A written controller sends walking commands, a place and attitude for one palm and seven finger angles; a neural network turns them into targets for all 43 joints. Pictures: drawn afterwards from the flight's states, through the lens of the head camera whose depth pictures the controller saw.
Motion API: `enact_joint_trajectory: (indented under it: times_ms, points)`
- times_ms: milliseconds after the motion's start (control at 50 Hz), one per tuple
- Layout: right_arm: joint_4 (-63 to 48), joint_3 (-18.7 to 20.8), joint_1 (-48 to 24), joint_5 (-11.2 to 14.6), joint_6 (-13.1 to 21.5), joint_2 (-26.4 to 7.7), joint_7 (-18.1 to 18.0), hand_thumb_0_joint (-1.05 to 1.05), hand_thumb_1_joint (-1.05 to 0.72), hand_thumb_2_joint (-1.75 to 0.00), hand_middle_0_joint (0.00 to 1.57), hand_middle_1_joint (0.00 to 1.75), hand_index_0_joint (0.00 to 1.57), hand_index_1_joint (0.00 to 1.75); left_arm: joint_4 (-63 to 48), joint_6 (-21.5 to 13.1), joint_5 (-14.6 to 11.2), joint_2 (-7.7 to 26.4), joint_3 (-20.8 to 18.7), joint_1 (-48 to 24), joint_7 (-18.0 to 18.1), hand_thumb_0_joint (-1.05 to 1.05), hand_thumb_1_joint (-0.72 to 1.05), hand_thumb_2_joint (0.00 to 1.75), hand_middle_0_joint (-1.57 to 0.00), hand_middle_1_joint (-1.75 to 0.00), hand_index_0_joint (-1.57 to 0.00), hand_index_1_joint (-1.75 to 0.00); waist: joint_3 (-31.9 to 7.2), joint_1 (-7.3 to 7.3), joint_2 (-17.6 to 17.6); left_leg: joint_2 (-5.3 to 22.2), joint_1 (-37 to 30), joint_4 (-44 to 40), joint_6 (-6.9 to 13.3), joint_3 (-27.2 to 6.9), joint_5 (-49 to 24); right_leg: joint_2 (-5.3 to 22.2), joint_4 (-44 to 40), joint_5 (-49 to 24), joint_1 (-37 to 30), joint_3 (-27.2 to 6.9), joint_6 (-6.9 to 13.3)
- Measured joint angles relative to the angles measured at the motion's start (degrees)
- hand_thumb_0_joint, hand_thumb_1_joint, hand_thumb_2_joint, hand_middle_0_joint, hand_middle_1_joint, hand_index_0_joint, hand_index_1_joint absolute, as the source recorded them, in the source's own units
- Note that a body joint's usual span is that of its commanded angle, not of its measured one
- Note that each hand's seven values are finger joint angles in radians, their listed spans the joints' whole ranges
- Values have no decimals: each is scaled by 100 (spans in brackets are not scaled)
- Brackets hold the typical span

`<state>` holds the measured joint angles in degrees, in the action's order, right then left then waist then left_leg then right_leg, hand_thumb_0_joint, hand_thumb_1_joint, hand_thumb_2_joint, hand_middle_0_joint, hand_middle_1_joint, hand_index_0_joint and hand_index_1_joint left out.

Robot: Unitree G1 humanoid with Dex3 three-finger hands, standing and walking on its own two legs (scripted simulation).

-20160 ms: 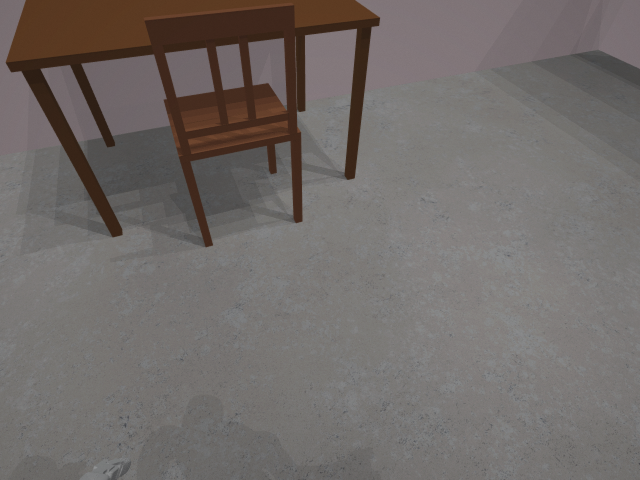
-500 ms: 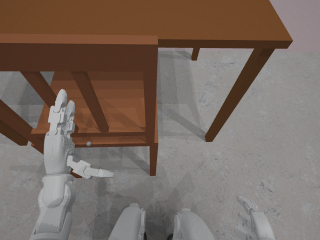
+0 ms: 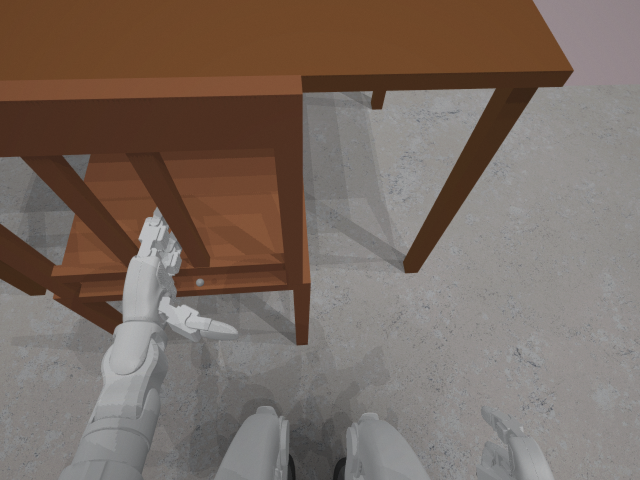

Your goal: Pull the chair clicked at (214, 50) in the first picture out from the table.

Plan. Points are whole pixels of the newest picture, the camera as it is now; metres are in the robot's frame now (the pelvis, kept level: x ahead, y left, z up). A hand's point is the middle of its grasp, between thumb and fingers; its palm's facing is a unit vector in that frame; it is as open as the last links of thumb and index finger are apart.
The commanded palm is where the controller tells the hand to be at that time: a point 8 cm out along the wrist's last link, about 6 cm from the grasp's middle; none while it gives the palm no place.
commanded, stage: push the fingers through the gap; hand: left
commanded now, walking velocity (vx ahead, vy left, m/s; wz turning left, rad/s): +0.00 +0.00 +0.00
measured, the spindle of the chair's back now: (99, 221) +0.42 +0.28 +0.03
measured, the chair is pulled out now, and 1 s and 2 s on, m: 0.00 0.00 0.00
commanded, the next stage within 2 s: hook a spindle and tug to test in 0.82 s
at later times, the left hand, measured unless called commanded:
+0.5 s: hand (180, 223) +0.41 +0.18 +0.04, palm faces +0.12 -0.99 -0.05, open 16.9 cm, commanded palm +0.38 +0.22 +0.02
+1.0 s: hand (188, 243) +0.40 +0.18 +0.01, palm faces +0.10 -1.00 +0.00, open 16.9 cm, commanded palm +0.38 +0.22 +0.02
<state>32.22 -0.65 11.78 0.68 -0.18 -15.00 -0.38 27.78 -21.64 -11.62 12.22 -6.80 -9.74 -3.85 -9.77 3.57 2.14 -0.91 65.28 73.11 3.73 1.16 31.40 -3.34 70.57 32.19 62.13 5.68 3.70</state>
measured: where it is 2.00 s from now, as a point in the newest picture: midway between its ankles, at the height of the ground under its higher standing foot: outside the picture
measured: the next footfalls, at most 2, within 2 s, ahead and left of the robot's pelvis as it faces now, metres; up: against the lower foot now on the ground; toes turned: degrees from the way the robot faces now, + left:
none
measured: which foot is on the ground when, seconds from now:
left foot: down 0.00-1.00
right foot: down 0.00-1.00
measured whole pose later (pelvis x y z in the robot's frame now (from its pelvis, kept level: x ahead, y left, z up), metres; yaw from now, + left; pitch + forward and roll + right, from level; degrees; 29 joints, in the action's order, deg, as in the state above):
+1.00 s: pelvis +0.00 +0.00 +0.00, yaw -1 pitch +24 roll -3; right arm 34.2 -0.8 13.3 -0.1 -2.5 -14.3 0.6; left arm 41.0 -27.7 -10.0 14.5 -11.9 -22.0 -2.9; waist -10.0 4.9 1.7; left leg -0.7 66.3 72.6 4.1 1.4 30.8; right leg -3.5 69.8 31.3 63.1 5.4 3.3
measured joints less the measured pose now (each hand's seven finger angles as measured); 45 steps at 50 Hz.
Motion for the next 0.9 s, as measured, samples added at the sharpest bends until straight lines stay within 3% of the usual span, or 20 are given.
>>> enact_joint_trajectory:
  times_ms: [60,140,180,220,300,360,460,540,620,720,800,900]
  points:
    - [56,28,50,-97,79,57,-10,1,-91,-90,21,30,20,30,-422,-424,101,-143,-54,170,334,-1,-50,30,-7,-8,-6,-8,-7,-1,-70,13,-82,-99,3,53,-18,-14,-73,-28,-51,-62,-9]
    - [224,13,74,-171,52,86,73,1,-91,-90,21,30,20,30,-204,-1005,357,32,-239,-202,573,-1,-50,30,-7,-8,-6,-8,-136,-2,-101,-4,-33,-22,-2,23,23,1,3,30,-17,-27,3]
    - [257,-15,63,-145,-15,75,105,1,-91,-90,21,30,20,30,254,-944,402,210,-297,-549,463,-1,-50,30,-7,-8,-6,-8,-163,8,-83,-17,39,63,-7,-14,48,14,74,66,34,17,12]
    - [233,-45,47,-83,-85,58,105,1,-91,-90,21,30,20,30,706,-665,335,346,-300,-833,249,-1,-50,30,-6,-8,-6,-8,-131,26,-55,-22,92,113,-8,-39,53,20,109,74,71,46,15]
    - [145,-47,50,-17,-105,46,49,1,-91,-90,21,30,20,30,991,-197,70,298,-320,-955,-52,-1,-50,30,-6,-8,-6,-8,-4,70,-13,-4,130,64,5,-35,6,4,35,6,105,39,1]
    - [159,-16,88,-66,-48,66,12,1,-91,-90,21,30,20,30,607,-363,35,114,-397,-773,47,-1,-50,30,-6,-8,-6,-8,47,78,-38,24,82,-29,12,12,-24,-24,-58,-52,80,-17,-20]
    - [333,7,171,-162,-40,72,67,1,-91,-90,21,30,20,30,614,-917,318,182,-506,-1008,360,-1,-50,30,-7,-8,-6,-8,-79,91,-56,15,55,-46,22,30,-7,-19,-60,-31,60,-38,-29]
    - [324,-14,217,-102,-181,56,119,1,-91,-90,21,30,20,30,1304,-666,328,419,-517,-1425,183,-1,-50,30,-6,-8,-6,-8,-139,130,-36,6,89,2,26,19,10,-8,-13,-5,87,-22,-27]
    - [188,-10,276,-37,-248,44,124,1,-91,-90,21,30,20,30,1415,-337,125,341,-502,-1272,-32,-1,-50,30,-6,-8,-6,-8,-65,157,-21,21,46,-79,38,44,-29,-24,-100,-61,55,-54,-41]
    - [199,41,305,-114,-182,62,119,1,-91,-90,21,30,20,30,745,-738,190,39,-471,-780,250,-1,-50,30,-6,-8,-6,-8,-8,130,-51,38,-32,-156,42,74,-50,-42,-180,-104,-11,-92,-55]
    - [334,33,244,-168,-174,68,138,1,-91,-90,21,30,20,30,865,-1084,416,115,-486,-985,441,-1,-50,30,-7,-8,-6,-8,-71,116,-68,15,13,-77,42,50,-27,-18,-93,-59,22,-61,-51]
    - [285,-1,163,-110,-256,66,139,1,-91,-90,21,30,20,30,1440,-773,358,353,-502,-1381,218,-1,-50,30,-6,-8,-6,-8,-83,142,-47,2,117,20,34,12,-23,-2,-3,-38,108,-13,-35]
